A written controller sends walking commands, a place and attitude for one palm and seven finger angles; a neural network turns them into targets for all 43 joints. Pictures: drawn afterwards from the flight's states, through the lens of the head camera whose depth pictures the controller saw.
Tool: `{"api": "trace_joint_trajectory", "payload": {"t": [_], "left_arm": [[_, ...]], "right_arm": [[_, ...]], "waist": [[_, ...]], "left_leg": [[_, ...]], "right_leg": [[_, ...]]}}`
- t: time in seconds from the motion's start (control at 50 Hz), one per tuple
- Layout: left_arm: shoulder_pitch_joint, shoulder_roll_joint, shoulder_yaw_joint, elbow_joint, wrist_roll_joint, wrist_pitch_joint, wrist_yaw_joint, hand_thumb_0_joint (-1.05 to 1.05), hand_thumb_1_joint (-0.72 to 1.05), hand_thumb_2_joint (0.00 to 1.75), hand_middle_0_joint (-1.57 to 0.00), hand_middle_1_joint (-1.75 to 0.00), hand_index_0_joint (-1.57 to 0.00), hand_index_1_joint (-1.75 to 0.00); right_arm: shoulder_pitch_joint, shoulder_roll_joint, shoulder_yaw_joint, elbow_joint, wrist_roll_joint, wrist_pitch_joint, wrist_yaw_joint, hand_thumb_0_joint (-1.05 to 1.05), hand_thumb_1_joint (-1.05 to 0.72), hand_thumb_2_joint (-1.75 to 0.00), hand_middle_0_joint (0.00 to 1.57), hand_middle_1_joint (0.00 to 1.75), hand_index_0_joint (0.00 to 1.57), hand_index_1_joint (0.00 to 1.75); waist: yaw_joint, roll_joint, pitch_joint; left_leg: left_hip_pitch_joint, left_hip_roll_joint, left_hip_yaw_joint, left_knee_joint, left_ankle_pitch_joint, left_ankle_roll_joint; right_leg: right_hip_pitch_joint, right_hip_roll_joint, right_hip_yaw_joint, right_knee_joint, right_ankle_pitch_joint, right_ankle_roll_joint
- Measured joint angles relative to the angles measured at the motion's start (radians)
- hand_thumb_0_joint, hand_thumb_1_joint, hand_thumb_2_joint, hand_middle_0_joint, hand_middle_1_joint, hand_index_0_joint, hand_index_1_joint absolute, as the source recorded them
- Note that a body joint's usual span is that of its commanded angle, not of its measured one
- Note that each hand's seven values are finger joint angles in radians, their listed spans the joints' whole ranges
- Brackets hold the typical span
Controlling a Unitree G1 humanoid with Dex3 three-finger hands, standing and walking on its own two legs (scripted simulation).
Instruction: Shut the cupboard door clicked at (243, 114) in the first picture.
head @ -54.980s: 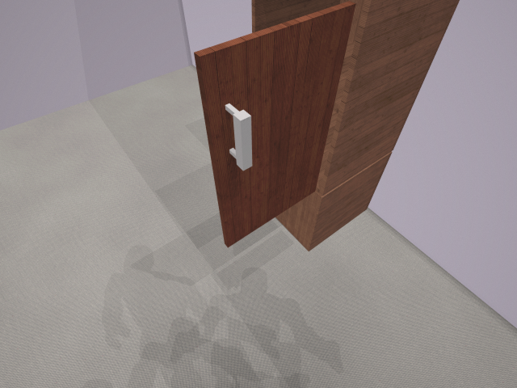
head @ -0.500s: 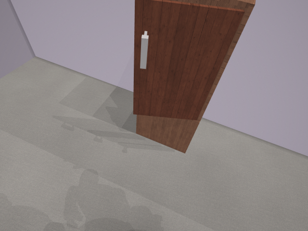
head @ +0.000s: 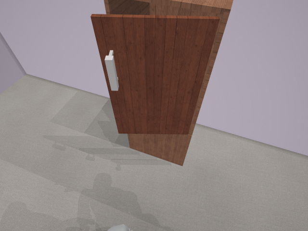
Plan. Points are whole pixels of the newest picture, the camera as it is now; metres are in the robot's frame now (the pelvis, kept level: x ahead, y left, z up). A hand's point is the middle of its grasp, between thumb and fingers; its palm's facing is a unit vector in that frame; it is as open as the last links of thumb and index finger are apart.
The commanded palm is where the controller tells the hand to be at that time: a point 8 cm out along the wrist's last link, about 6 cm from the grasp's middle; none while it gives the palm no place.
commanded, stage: take the last steps up to it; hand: left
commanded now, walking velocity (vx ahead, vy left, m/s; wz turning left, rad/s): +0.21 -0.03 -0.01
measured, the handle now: (113, 70) +0.60 +0.16 +0.08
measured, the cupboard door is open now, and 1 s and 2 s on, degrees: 20 20 20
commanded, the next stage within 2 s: come to a stop and stand still in 0.14 s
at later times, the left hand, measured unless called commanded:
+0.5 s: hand (100, 222) +0.18 +0.17 -0.19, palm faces +0.02 -0.97 -0.22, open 7.3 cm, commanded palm none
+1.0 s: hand (80, 220) +0.18 +0.23 -0.18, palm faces +0.01 -0.96 -0.28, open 7.4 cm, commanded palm none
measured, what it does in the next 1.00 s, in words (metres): walks ahead: left foot, then right foot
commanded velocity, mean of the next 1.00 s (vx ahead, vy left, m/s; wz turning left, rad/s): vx -0.06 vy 0.02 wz -0.01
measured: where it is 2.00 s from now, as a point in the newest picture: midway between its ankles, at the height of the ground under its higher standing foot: outside the picture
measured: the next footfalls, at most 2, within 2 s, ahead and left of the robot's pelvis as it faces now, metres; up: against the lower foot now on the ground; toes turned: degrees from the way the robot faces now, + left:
left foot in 0.16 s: +0.18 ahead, +0.10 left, +0.00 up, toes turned +8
right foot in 0.48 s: +0.19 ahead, -0.10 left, +0.00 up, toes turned -3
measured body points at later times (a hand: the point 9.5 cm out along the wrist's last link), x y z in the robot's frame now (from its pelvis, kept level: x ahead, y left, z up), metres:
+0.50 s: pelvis +0.14 -0.02 -0.01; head +0.17 -0.01 +0.44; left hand +0.18 +0.23 -0.17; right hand +0.18 -0.25 -0.17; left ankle +0.14 +0.10 -0.74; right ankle +0.17 -0.15 -0.74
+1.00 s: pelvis +0.13 +0.03 -0.02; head +0.13 +0.02 +0.43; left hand +0.18 +0.28 -0.16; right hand +0.22 -0.20 -0.16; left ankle +0.12 +0.11 -0.74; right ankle +0.15 -0.10 -0.74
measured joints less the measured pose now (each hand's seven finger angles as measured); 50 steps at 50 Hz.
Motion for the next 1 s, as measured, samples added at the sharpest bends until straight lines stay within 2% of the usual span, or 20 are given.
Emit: {"api": "trace_joint_trajectory", "payload": {"t": [0.08,0.14,0.2,0.24,0.28,0.32,0.38,0.44,0.48,0.52,0.56,0.62,0.66,0.72,0.76,0.8,0.82,0.86,0.92,1.0], "left_arm": [[0.05,0.005,-0.009,0.046,0.004,0.001,-0.003,0.0,0.93,0.9,-0.2,-0.3,-0.2,-0.3],[0.09,0.003,-0.012,0.073,0.0,0.008,-0.005,0.0,0.92,0.9,-0.2,-0.3,-0.2,-0.3],[0.109,0.005,-0.014,0.086,-0.006,0.031,-0.004,0.0,0.92,0.9,-0.2,-0.3,-0.2,-0.3],[0.1,0.003,-0.017,0.086,-0.004,0.045,-0.006,0.01,0.91,0.9,-0.2,-0.3,-0.2,-0.3],[0.078,0.001,-0.015,0.075,0.0,0.05,-0.009,0.01,0.91,0.9,-0.2,-0.3,-0.2,-0.3],[0.051,-0.004,-0.015,0.053,-0.001,0.054,-0.006,0.01,0.91,0.9,-0.19,-0.3,-0.2,-0.3],[0.013,-0.011,-0.019,0.021,-0.001,0.061,0.005,0.01,0.91,0.9,-0.19,-0.3,-0.2,-0.3],[-0.009,0.005,-0.014,0.0,0.003,0.07,0.011,0.01,0.92,0.9,-0.2,-0.3,-0.2,-0.3],[-0.011,0.023,-0.011,-0.017,0.006,0.069,0.01,0.01,0.92,0.9,-0.2,-0.3,-0.2,-0.3],[-0.018,0.027,-0.01,-0.024,0.011,0.068,0.012,0.01,0.92,0.9,-0.2,-0.3,-0.2,-0.3],[-0.031,0.019,-0.014,-0.026,0.012,0.064,0.012,0.01,0.92,0.9,-0.2,-0.3,-0.2,-0.3],[-0.054,0.006,-0.018,-0.036,0.011,0.059,0.018,0.01,0.91,0.9,-0.2,-0.3,-0.2,-0.3],[-0.065,0.001,-0.016,-0.046,0.011,0.06,0.022,0.01,0.91,0.9,-0.2,-0.3,-0.2,-0.3],[-0.073,0.004,-0.012,-0.062,0.013,0.061,0.026,0.0,0.91,0.9,-0.2,-0.3,-0.2,-0.3],[-0.074,0.013,-0.008,-0.066,0.014,0.064,0.026,0.0,0.9,0.9,-0.2,-0.3,-0.2,-0.3],[-0.065,0.021,-0.012,-0.065,0.006,0.066,0.033,0.0,0.9,0.9,-0.2,-0.3,-0.2,-0.3],[-0.058,0.021,-0.019,-0.067,0.001,0.069,0.04,0.0,0.9,0.9,-0.2,-0.3,-0.2,-0.3],[-0.043,0.028,-0.028,-0.072,-0.001,0.084,0.045,0.0,0.9,0.9,-0.2,-0.3,-0.2,-0.3],[-0.016,0.031,-0.032,-0.078,0.0,0.103,0.036,0.01,0.9,0.9,-0.2,-0.3,-0.2,-0.3],[0.014,0.037,-0.035,-0.088,0.001,0.084,0.022,0.01,0.9,0.9,-0.2,-0.3,-0.2,-0.3]], "right_arm": [[-0.076,0.013,0.006,-0.044,0.003,-0.016,0.008,0.01,-0.91,-0.9,0.2,0.3,0.19,0.3],[-0.115,0.019,0.017,-0.063,0.002,-0.037,0.011,0.0,-0.91,-0.9,0.2,0.3,0.19,0.3],[-0.141,0.035,0.028,-0.075,-0.008,-0.061,0.001,0.0,-0.91,-0.9,0.2,0.3,0.19,0.3],[-0.14,0.043,0.035,-0.082,-0.006,-0.062,-0.011,0.0,-0.91,-0.9,0.2,0.3,0.19,0.3],[-0.127,0.05,0.04,-0.078,-0.003,-0.06,-0.02,0.0,-0.9,-0.9,0.2,0.3,0.2,0.3],[-0.116,0.047,0.034,-0.065,0.004,-0.057,-0.038,-0.01,-0.92,-0.9,0.2,0.3,0.2,0.3],[-0.109,0.034,0.037,-0.036,0.007,-0.035,-0.043,-0.01,-0.93,-0.9,0.2,0.3,0.2,0.3],[-0.106,0.035,0.031,-0.013,0.012,-0.007,-0.04,-0.01,-0.93,-0.9,0.2,0.3,0.2,0.3],[-0.101,0.039,0.024,-0.008,0.016,0.009,-0.037,0.0,-0.92,-0.9,0.2,0.3,0.2,0.3],[-0.104,0.032,0.012,-0.01,0.021,0.026,-0.029,0.0,-0.92,-0.9,0.2,0.3,0.2,0.3],[-0.115,0.016,0.0,-0.019,0.024,0.043,-0.027,0.0,-0.91,-0.9,0.2,0.3,0.2,0.3],[-0.134,-0.004,-0.005,-0.028,0.027,0.053,-0.028,0.0,-0.91,-0.9,0.2,0.3,0.2,0.3],[-0.144,-0.014,-0.004,-0.034,0.028,0.055,-0.027,0.0,-0.91,-0.9,0.2,0.3,0.19,0.3],[-0.155,-0.018,0.0,-0.046,0.028,0.054,-0.022,0.0,-0.91,-0.9,0.2,0.3,0.19,0.3],[-0.159,-0.014,0.005,-0.056,0.028,0.046,-0.019,0.0,-0.91,-0.9,0.2,0.3,0.19,0.3],[-0.15,-0.017,0.009,-0.076,0.029,0.032,-0.015,0.0,-0.91,-0.9,0.2,0.3,0.19,0.3],[-0.138,-0.022,0.005,-0.093,0.026,0.023,-0.014,0.0,-0.91,-0.9,0.2,0.3,0.19,0.3],[-0.119,-0.017,0.005,-0.126,0.013,0.018,-0.017,0.0,-0.91,-0.9,0.2,0.3,0.19,0.3],[-0.101,-0.005,0.018,-0.171,0.004,0.015,-0.024,0.0,-0.91,-0.9,0.2,0.3,0.19,0.3],[-0.097,0.018,0.039,-0.191,0.008,0.012,-0.02,0.0,-0.9,-0.9,0.2,0.3,0.19,0.3]], "waist": [[0.018,-0.01,0.001],[0.034,-0.019,0.006],[0.045,-0.057,0.014],[0.048,-0.065,0.016],[0.049,-0.066,0.019],[0.053,-0.063,0.024],[0.05,-0.052,0.032],[0.048,-0.048,0.039],[0.049,-0.06,0.04],[0.047,-0.047,0.04],[0.038,-0.022,0.049],[0.037,-0.011,0.068],[0.041,-0.013,0.075],[0.049,-0.03,0.071],[0.052,-0.048,0.065],[0.046,-0.047,0.049],[0.038,-0.038,0.037],[0.046,-0.045,0.024],[0.052,-0.027,0.005],[0.064,-0.015,-0.012]], "left_leg": [[-0.001,-0.009,0.019,-0.196,0.059,0.003],[0.064,-0.028,0.03,-0.352,0.141,0.013],[0.091,-0.05,0.055,-0.323,0.122,0.083],[0.122,-0.056,0.069,-0.337,0.094,0.094],[0.163,-0.065,0.072,-0.392,0.107,0.085],[0.203,-0.074,0.071,-0.451,0.125,0.085],[0.239,-0.073,0.06,-0.49,0.131,0.077],[0.253,-0.064,0.054,-0.464,0.101,0.059],[0.248,-0.065,0.057,-0.422,0.068,0.043],[0.224,-0.056,0.048,-0.367,0.032,0.028],[0.183,-0.066,0.002,-0.258,-0.085,0.016],[0.117,-0.104,-0.052,-0.048,-0.177,0.0],[0.098,-0.119,-0.063,0.016,-0.185,-0.011],[0.107,-0.121,-0.064,-0.031,-0.17,-0.022],[0.145,-0.114,-0.058,-0.162,-0.115,-0.023],[0.209,-0.09,-0.044,-0.349,0.032,-0.02],[0.224,-0.084,-0.037,-0.379,0.029,0.001],[0.224,-0.102,-0.016,-0.337,-0.005,0.048],[0.242,-0.113,0.014,-0.334,-0.012,0.081],[0.237,-0.137,0.047,-0.341,-0.001,0.091]], "right_leg": [[0.06,0.013,-0.008,-0.024,-0.034,0.006],[0.09,0.014,-0.007,0.031,-0.104,0.021],[-0.005,-0.011,0.035,0.325,-0.223,0.007],[-0.112,-0.012,0.066,0.56,-0.236,0.0],[-0.193,-0.027,0.075,0.656,-0.194,0.007],[-0.235,-0.044,0.086,0.605,-0.149,0.023],[-0.238,-0.058,0.094,0.426,-0.104,0.041],[-0.21,-0.059,0.092,0.284,-0.026,0.045],[-0.181,-0.063,0.102,0.206,0.083,0.037],[-0.178,-0.056,0.099,0.213,0.01,0.035],[-0.183,-0.047,0.089,0.222,-0.025,0.032],[-0.176,-0.049,0.086,0.19,-0.001,0.031],[-0.167,-0.054,0.087,0.162,0.017,0.032],[-0.162,-0.068,0.089,0.13,0.038,0.042],[-0.167,-0.077,0.093,0.129,0.044,0.052],[-0.181,-0.077,0.089,0.16,0.031,0.068],[-0.193,-0.077,0.084,0.192,0.015,0.075],[-0.208,-0.089,0.103,0.262,-0.051,0.046],[-0.227,-0.064,0.125,0.384,-0.162,0.021],[-0.184,-0.044,0.132,0.276,-0.065,0.011]]}}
